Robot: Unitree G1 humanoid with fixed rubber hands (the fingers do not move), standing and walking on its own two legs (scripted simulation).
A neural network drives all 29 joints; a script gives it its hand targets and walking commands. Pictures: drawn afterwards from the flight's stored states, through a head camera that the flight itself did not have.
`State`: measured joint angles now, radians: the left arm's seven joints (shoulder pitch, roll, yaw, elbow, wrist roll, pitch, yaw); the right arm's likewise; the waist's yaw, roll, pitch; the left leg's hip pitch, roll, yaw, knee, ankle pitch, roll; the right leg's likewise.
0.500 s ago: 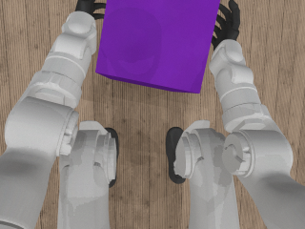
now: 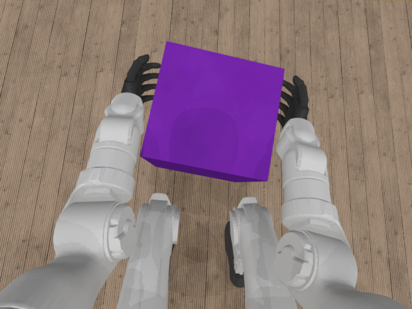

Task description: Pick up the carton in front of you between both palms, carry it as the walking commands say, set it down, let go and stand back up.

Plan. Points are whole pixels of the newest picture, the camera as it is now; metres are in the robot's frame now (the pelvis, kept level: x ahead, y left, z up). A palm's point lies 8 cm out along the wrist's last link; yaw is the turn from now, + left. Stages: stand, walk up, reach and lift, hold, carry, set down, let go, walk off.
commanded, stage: reach and lift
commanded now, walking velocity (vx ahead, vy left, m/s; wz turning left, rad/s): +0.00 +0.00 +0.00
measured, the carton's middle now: (208, 127) +0.46 +0.01 -0.14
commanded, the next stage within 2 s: none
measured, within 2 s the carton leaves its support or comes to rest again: neither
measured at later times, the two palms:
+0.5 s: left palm (100, 75) +0.44 +0.16 +0.09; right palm (350, 98) +0.43 -0.14 +0.10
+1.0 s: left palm out of the picture +0.40 +0.15 +0.25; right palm out of the picture +0.40 -0.15 +0.26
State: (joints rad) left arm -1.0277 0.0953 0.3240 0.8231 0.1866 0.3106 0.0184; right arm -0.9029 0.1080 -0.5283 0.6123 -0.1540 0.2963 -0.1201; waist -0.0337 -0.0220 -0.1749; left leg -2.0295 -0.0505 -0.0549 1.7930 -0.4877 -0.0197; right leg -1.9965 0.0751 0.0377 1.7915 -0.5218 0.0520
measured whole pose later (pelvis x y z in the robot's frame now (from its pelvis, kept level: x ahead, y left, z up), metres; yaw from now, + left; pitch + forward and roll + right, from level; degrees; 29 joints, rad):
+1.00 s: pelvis +0.09 +0.00 +0.26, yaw +2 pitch +10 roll +0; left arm -0.32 -0.13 0.28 0.50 0.21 0.42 0.04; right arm -0.33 0.17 -0.33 0.48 -0.22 0.40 -0.04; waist -0.01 -0.02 -0.14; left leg -0.61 -0.03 -0.06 0.75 -0.32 -0.01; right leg -0.59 0.03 0.07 0.76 -0.35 0.01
